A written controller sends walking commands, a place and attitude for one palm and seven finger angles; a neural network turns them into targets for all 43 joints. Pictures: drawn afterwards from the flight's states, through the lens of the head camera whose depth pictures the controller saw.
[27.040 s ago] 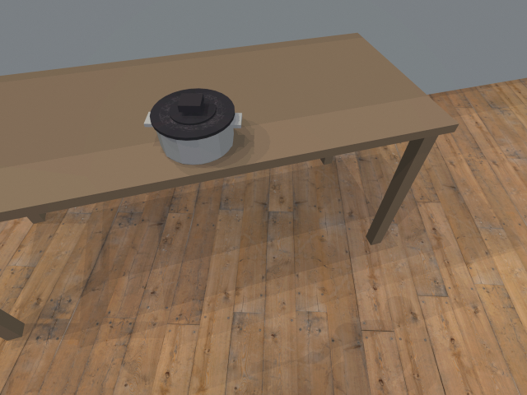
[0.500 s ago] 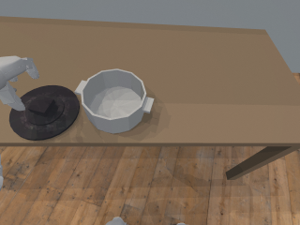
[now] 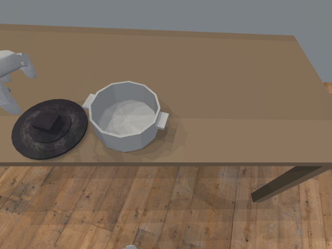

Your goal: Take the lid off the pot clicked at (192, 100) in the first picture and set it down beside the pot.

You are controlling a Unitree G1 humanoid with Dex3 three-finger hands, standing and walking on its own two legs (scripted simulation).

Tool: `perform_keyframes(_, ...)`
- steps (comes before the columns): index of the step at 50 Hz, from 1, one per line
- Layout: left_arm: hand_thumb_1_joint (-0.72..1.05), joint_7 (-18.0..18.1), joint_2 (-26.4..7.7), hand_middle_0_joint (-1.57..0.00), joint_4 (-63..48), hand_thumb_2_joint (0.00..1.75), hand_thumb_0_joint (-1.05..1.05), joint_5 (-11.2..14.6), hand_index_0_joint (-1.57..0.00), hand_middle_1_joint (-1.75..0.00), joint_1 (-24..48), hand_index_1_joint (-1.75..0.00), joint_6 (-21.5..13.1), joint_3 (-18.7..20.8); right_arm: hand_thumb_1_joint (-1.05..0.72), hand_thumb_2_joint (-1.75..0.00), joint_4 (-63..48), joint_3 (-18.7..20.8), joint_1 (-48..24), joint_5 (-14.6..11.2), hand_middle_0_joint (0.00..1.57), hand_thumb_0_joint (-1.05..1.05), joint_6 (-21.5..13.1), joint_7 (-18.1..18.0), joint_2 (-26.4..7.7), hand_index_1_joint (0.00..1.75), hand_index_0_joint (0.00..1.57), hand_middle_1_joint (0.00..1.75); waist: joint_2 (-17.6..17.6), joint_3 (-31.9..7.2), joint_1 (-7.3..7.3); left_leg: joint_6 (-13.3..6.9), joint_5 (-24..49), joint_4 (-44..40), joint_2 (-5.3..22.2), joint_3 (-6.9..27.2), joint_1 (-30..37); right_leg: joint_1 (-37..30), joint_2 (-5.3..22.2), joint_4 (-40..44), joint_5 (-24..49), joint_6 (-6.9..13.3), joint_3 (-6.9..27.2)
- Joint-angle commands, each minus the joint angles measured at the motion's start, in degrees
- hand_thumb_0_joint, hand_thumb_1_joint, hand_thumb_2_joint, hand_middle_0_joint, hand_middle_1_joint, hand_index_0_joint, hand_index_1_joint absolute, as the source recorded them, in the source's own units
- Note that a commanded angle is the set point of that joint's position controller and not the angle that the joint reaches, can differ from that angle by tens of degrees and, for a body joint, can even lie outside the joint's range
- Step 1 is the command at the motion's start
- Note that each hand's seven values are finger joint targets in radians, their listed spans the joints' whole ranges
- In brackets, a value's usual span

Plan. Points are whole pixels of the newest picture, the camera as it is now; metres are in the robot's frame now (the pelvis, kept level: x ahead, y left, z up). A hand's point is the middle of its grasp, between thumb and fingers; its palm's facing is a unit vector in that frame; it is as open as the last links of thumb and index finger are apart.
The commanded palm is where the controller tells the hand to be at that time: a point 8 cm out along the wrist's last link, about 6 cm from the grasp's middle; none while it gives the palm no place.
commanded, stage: draw the hand back to the body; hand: left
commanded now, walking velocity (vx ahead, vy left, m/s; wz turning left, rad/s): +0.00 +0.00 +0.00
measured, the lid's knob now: (47, 121) +0.46 +0.34 -0.04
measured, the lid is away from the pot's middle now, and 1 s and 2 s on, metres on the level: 0.23 0.23 0.23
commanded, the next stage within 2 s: none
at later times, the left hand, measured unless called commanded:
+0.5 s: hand (6, 110) +0.39 +0.33 +0.11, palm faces -0.38 -0.11 -0.92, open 10.9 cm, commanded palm +0.38 +0.32 +0.18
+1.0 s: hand (25, 99) +0.37 +0.26 +0.16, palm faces +0.47 -0.84 -0.28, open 10.0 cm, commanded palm +0.31 +0.29 +0.18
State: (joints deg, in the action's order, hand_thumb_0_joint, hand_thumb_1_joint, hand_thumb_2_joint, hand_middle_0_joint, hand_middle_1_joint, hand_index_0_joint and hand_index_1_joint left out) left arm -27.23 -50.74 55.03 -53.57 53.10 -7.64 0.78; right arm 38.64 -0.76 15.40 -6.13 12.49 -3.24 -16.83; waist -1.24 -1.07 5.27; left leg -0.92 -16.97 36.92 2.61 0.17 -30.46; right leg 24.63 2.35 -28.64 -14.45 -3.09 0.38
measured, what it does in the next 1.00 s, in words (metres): stands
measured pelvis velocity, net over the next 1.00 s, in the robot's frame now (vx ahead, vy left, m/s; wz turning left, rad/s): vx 0.02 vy -0.04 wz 0.00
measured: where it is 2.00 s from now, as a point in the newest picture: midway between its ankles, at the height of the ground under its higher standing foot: outside the picture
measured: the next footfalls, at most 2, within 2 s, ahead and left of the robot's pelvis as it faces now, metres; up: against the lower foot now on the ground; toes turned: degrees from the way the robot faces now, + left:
none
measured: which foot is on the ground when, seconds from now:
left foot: down 0.00-1.00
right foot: down 0.00-1.00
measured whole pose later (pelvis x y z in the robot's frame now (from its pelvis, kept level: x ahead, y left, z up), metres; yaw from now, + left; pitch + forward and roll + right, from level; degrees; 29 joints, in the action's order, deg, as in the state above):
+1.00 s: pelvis +0.02 -0.04 +0.02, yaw +0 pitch +0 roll -1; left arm 5.2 -26.0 18.8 3.1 16.2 -0.7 20.9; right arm 39.3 -1.9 11.3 -2.8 -1.7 -4.4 -15.4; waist -1.9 2.1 -0.8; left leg 2.4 -14.4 24.3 4.0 -0.5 -9.3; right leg 6.6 1.1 -21.9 -14.8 -1.5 0.4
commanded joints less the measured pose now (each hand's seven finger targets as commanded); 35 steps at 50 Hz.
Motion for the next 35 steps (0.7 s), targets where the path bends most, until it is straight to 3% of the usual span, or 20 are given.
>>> perform_keyframes(1, 0.11, 1.75, -18.36, -0.28, -11.80, 0.40, 0.00, 1.95, -0.28, -0.99, 21.58, -0.99, -0.54, 7.12, -0.90, -0.90, -5.03, 3.68, 2.10, 0.59, 0.20, 0.00, -0.66, -0.60, -10.40, 0.30, 0.20, 0.30, -5.37, -24.73, -0.21, -3.60, 25.84, -1.94, -3.60, -0.86, 20.81, -3.10, -6.28, 1.18, 16.22, 4.14, -5.09)
perform_keyframes(2, 0.11, 1.96, -18.84, -0.28, -10.14, 0.40, 0.00, 1.87, -0.28, -0.99, 20.98, -0.99, -0.30, 7.22, -0.90, -0.90, -4.92, 3.51, 1.85, 0.47, 0.20, 0.00, -0.63, -0.67, -10.46, 0.30, 0.20, 0.30, -5.28, -23.47, -0.08, -3.56, 24.44, -2.05, -3.65, -1.26, 19.19, -3.30, -6.16, 0.94, 16.19, 4.21, -5.04)
perform_keyframes(4, 0.11, 2.29, -20.23, -0.28, -13.51, 0.40, 0.00, 1.49, -0.28, -0.99, 21.11, -0.99, -0.56, 8.55, -0.90, -0.90, -5.52, 3.60, 1.34, 0.66, 0.20, 0.00, -0.32, -0.39, -10.36, 0.30, 0.20, 0.30, -6.68, -25.34, -0.80, -3.50, 25.85, -2.23, -3.82, -1.08, 20.11, -4.60, -6.04, 0.61, 16.95, 4.29, -5.04)
perform_keyframes(9, 0.11, 2.70, -19.87, -0.28, -19.32, 0.40, 0.00, 2.14, -0.28, -0.99, 15.83, -0.99, -0.70, 10.28, -0.90, -0.90, -7.31, 3.70, -0.85, 0.91, 0.20, 0.00, 0.17, 0.08, -9.58, 0.30, 0.20, 0.30, -8.91, -26.46, -1.30, -3.51, 29.09, -1.84, -3.88, -0.62, 22.60, -4.56, -5.87, 0.52, 17.09, 4.31, -5.18)
perform_keyframes(11, 0.11, 2.25, -16.71, -0.28, -17.22, 0.40, 0.00, 3.09, -0.28, -0.99, 13.73, -0.99, 0.00, 8.47, -0.90, -0.90, -7.19, 3.52, -1.68, 0.79, 0.20, 0.00, 0.18, 0.07, -9.38, 0.30, 0.20, 0.30, -6.81, -21.84, -0.95, -3.43, 23.99, -2.62, -3.79, -0.98, 20.51, -2.92, -5.92, 1.53, 13.89, 4.20, -5.60)
perform_keyframes(14, 0.11, 2.77, -20.51, -0.28, -22.79, 0.40, 0.00, 3.45, -0.28, -0.99, 13.76, -0.99, 0.03, 11.94, -0.90, -0.90, -7.85, 3.56, -2.71, 1.02, 0.20, 0.00, 0.32, -0.06, -9.48, 0.30, 0.20, 0.30, -7.06, -25.38, -1.74, -3.63, 24.73, -2.90, -4.09, -0.70, 21.43, -5.99, -5.61, 0.98, 15.63, 4.36, -5.32)
perform_keyframes(15, 0.11, 2.76, -17.99, -0.28, -22.71, 0.40, 0.00, 3.55, -0.28, -0.99, 12.84, -0.99, 0.18, 9.88, -0.90, -0.90, -7.98, 3.40, -3.38, 1.08, 0.20, 0.00, 0.05, -0.09, -9.11, 0.30, 0.20, 0.30, -7.96, -23.85, -1.44, -3.51, 24.36, -3.08, -3.96, -0.90, 21.26, -5.14, -5.61, 1.18, 14.90, 4.41, -5.49)
perform_keyframes(17, 0.11, 2.74, -16.45, -0.28, -21.25, 0.40, 0.00, 4.04, -0.28, -0.99, 9.79, -0.99, 0.61, 9.51, -0.90, -0.90, -8.00, 3.28, -3.91, 1.05, 0.20, 0.00, -0.06, -0.16, -8.93, 0.30, 0.20, 0.30, -5.87, -21.39, -1.46, -3.53, 21.61, -3.58, -4.09, -1.13, 20.09, -4.92, -5.63, 1.65, 13.70, 4.35, -5.65)
perform_keyframes(20, 0.11, 2.69, -15.34, -0.28, -26.29, 0.40, 0.00, 4.86, -0.28, -0.99, 9.41, -0.99, 1.06, 8.73, -0.90, -0.90, -8.63, 3.31, -5.49, 1.21, 0.20, 0.00, -0.08, -0.05, -8.63, 0.30, 0.20, 0.30, -6.89, -21.86, -1.80, -3.48, 21.14, -4.18, -4.13, -1.04, 20.89, -6.12, -5.38, 1.98, 13.48, 4.45, -5.49)
perform_keyframes(21, 0.11, 2.98, -16.57, -0.28, -27.95, 0.40, 0.00, 4.72, -0.28, -0.99, 9.47, -0.99, 1.08, 10.12, -0.90, -0.90, -8.72, 3.25, -5.59, 1.29, 0.20, 0.00, -0.02, -0.07, -8.69, 0.30, 0.20, 0.30, -7.20, -22.91, -2.15, -3.41, 21.62, -4.32, -4.27, -0.61, 21.78, -6.31, -5.45, 2.06, 13.27, 4.53, -5.56)
perform_keyframes(23, 0.11, 3.01, -17.38, -0.28, -27.22, 0.40, 0.00, 5.16, -0.28, -0.99, 6.42, -0.99, 1.33, 11.64, -0.90, -0.90, -9.10, 3.06, -6.40, 1.36, 0.20, 0.00, -0.40, -0.12, -8.61, 0.30, 0.20, 0.30, -6.15, -21.77, -2.59, -3.48, 21.52, -4.56, -4.48, -0.68, 20.88, -7.21, -5.44, 2.29, 13.94, 4.64, -5.61)
perform_keyframes(25, 0.11, 2.98, -15.28, -0.28, -27.00, 0.40, 0.00, 5.74, -0.28, -0.99, 4.79, -0.99, 1.83, 10.34, -0.90, -0.90, -9.13, 2.79, -7.13, 1.35, 0.20, 0.00, -0.33, -0.15, -8.26, 0.30, 0.20, 0.30, -5.63, -19.15, -2.41, -3.31, 18.76, -5.34, -4.41, -0.85, 19.58, -7.16, -5.31, 2.57, 12.42, 4.55, -5.86)
perform_keyframes(26, 0.11, 2.92, -15.26, -0.28, -29.75, 0.40, 0.00, 5.88, -0.28, -0.99, 5.21, -0.99, 1.83, 10.43, -0.90, -0.90, -9.47, 2.79, -7.75, 1.41, 0.20, 0.00, -0.20, -0.10, -8.27, 0.30, 0.20, 0.30, -5.16, -19.92, -2.76, -3.38, 18.43, -5.62, -4.60, -0.62, 20.32, -7.77, -5.24, 2.78, 12.38, 4.51, -5.73)
perform_keyframes(27, 0.11, 12.19, 4.59, -0.28, -31.04, 0.40, 0.00, 40.66, -0.28, -0.99, 9.10, -0.99, 1.11, 12.84, -0.90, -0.90, -12.97, 1.68, -1.61, 0.05, 0.20, 0.00, -4.23, -0.76, -4.32, 0.30, 0.20, 0.30, -8.54, -14.80, -0.18, -2.01, 12.14, -8.49, -1.01, -0.24, 30.09, -3.63, -4.06, 4.32, 6.70, 5.95, -5.40)
perform_keyframes(28, 0.11, 16.90, 5.93, -0.28, -33.03, 0.40, 0.00, 43.90, -0.28, -0.99, 6.20, -0.99, 0.96, 10.33, -0.90, -0.90, -11.97, 0.63, -4.26, 0.38, 0.20, 0.00, -6.41, -1.22, -5.62, 0.30, 0.20, 0.30, -6.59, -14.51, -1.29, -1.50, 8.24, -11.15, 0.61, 3.60, 33.06, -3.25, -4.61, 5.27, 3.83, 5.87, -5.14)
perform_keyframes(29, 0.11, 20.76, 4.52, -0.28, -30.53, 0.40, 0.00, 48.41, -0.28, -0.99, 1.51, -0.99, 1.62, 14.89, -0.90, -0.90, -12.02, 0.77, -4.92, 0.97, 0.20, 0.00, -7.71, -2.07, -6.59, 0.30, 0.20, 0.30, -1.61, -15.16, -2.19, -1.74, 5.63, -11.56, 0.03, 2.37, 30.92, -5.83, -4.28, 6.33, 4.37, 5.48, -4.46)
perform_keyframes(30, 0.11, 23.56, 2.62, -0.28, -29.19, 0.40, 0.00, 50.87, -0.28, -0.99, -0.30, -0.99, 2.35, 17.61, -0.90, -0.90, -10.64, 0.56, -5.46, 1.31, 0.20, 0.00, -8.58, -2.62, -7.14, 0.30, 0.20, 0.30, 2.08, -15.08, -2.93, -1.80, 7.28, -11.37, -0.68, 0.42, 27.28, -9.29, -4.12, 6.45, 6.45, 5.01, -4.08)
perform_keyframes(31, 0.11, 25.76, -0.49, -0.28, -31.21, 0.40, 0.00, 52.25, -0.28, -0.99, 1.01, -0.99, 2.41, 21.25, -0.90, -0.90, -10.00, 0.59, -5.48, 1.61, 0.20, 0.00, -9.39, -2.91, -7.65, 0.30, 0.20, 0.30, 2.07, -15.79, -3.59, -1.70, 9.82, -11.30, -1.17, -0.74, 26.21, -11.57, -3.79, 6.42, 8.65, 4.67, -3.65)
perform_keyframes(33, 0.13, 28.82, -2.31, -0.28, -35.43, 0.41, 0.00, 53.28, -0.28, -0.98, 1.59, -0.98, 2.11, 24.13, -0.90, -0.90, -8.90, 0.41, -6.27, 2.37, 0.20, 0.00, -11.19, -3.19, -7.41, 0.30, 0.20, 0.30, -3.05, -16.44, -4.31, -0.97, 12.75, -11.78, -1.31, -1.83, 26.61, -13.59, -3.62, 6.50, 10.51, 4.56, -3.54)
perform_keyframes(35, 0.17, 30.71, 1.91, -0.27, -39.75, 0.44, 0.00, 54.24, -0.27, -0.94, -2.05, -0.94, 1.94, 23.16, -0.90, -0.90, -9.16, 0.17, -7.04, 2.73, 0.20, 0.00, -13.19, -3.00, -6.22, 0.30, 0.20, 0.30, -9.59, -16.22, -4.83, -0.37, 16.10, -12.13, -1.53, -2.00, 28.40, -15.38, -3.50, 6.71, 13.24, 4.87, -3.75)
